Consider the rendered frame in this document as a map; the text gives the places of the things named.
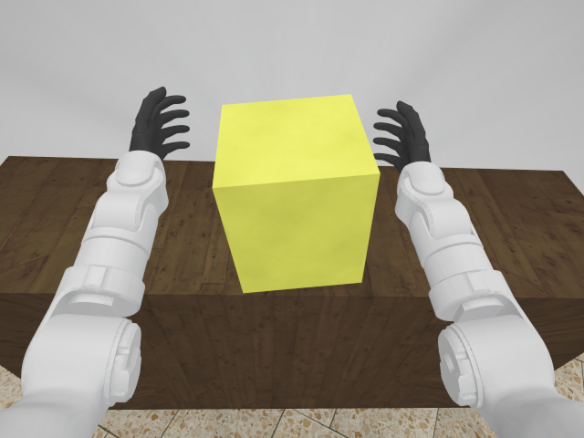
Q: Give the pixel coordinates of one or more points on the carton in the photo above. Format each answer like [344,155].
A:
[295,182]

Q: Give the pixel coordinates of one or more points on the robot right forearm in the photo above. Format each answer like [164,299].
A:
[464,286]

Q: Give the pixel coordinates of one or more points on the pedestal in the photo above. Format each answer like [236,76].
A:
[207,345]

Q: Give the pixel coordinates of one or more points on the left robot hand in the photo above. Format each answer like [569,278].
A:
[148,135]

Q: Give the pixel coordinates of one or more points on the right robot hand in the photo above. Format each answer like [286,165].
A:
[412,147]

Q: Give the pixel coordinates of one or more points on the robot right upper arm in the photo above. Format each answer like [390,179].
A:
[498,366]

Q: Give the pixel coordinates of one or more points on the robot left forearm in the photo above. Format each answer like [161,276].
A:
[106,278]

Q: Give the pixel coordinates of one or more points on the robot left upper arm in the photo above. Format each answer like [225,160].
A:
[79,367]

